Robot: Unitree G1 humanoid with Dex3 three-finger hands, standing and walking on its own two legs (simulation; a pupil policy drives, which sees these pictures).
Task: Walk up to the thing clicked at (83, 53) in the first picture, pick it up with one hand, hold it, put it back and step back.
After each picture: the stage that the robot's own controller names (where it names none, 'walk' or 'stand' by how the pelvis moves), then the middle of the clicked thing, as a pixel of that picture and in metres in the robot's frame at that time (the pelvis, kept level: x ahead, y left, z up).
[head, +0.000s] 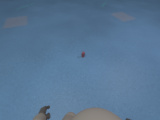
stand; (83, 54) +1.26 +0.12 -0.72
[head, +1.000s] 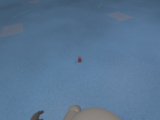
walk; (79, 59) +1.13 +0.25 -0.72
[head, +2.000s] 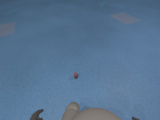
walk; (75, 75) +0.69 +0.24 -0.71
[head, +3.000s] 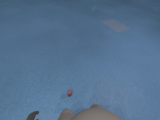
walk; (69, 93) +0.42 +0.17 -0.71
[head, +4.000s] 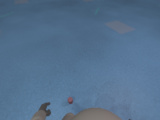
stand; (70, 100) +0.34 +0.21 -0.71
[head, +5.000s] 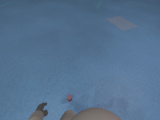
stand; (69, 98) +0.32 +0.19 -0.71
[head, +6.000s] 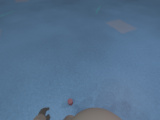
stand; (70, 102) +0.31 +0.21 -0.72
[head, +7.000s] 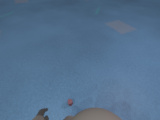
stand; (70, 102) +0.31 +0.21 -0.73
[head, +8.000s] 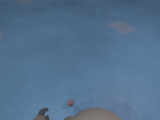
stand; (70, 103) +0.31 +0.21 -0.73
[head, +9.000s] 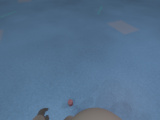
stand; (70, 102) +0.31 +0.20 -0.73
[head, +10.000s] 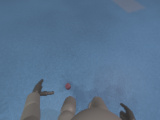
go down; (68, 86) +0.35 +0.19 -0.63
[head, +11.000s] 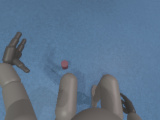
go down; (64, 65) +0.43 +0.18 -0.33
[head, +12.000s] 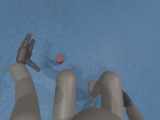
close in; (59, 59) +0.43 +0.19 -0.29
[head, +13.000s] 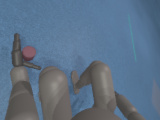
close; (28, 54) +0.43 +0.23 -0.24
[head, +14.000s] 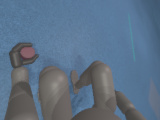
close; (27, 54) +0.42 +0.23 -0.23
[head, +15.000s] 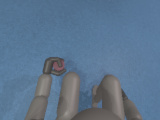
lift; (58, 66) +0.34 +0.22 -0.09
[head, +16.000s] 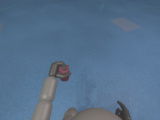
hold; (64, 73) +0.33 +0.17 +0.04
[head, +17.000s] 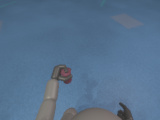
hold; (66, 76) +0.32 +0.16 -0.01
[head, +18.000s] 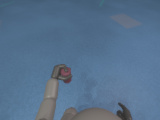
hold; (66, 75) +0.32 +0.16 -0.01
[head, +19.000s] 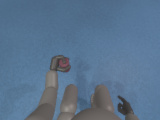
crouch; (65, 65) +0.39 +0.16 -0.08
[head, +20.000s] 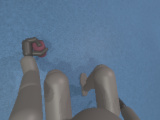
lower; (40, 49) +0.46 +0.22 -0.19
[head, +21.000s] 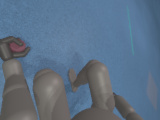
lower; (18, 48) +0.45 +0.25 -0.24
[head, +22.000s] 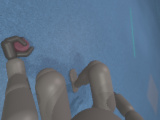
lower; (22, 48) +0.44 +0.24 -0.24
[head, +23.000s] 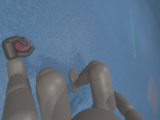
lower; (22, 48) +0.44 +0.24 -0.25
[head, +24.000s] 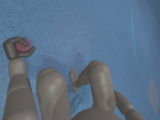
lower; (23, 48) +0.44 +0.24 -0.24
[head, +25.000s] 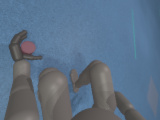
open; (27, 49) +0.43 +0.22 -0.25
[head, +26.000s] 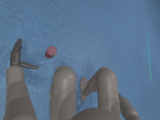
stand; (50, 52) +0.44 +0.21 -0.25
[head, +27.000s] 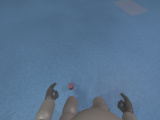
stand; (70, 86) +0.38 +0.17 -0.60
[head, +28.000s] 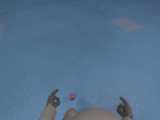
stand; (71, 97) +0.37 +0.17 -0.67
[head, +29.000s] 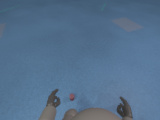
stand; (72, 97) +0.36 +0.17 -0.67
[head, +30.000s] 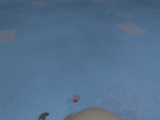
stand; (75, 98) +0.38 +0.17 -0.72
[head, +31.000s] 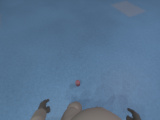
walk; (77, 83) +0.45 +0.13 -0.70
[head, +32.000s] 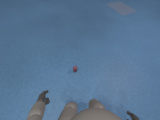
walk; (75, 69) +0.69 +0.16 -0.70
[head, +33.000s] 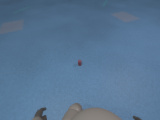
stand; (79, 62) +0.99 +0.23 -0.70
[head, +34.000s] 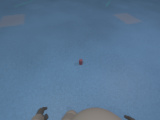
stand; (80, 61) +1.01 +0.15 -0.72
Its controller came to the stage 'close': yes
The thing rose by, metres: 0.71
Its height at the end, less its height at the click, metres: +0.00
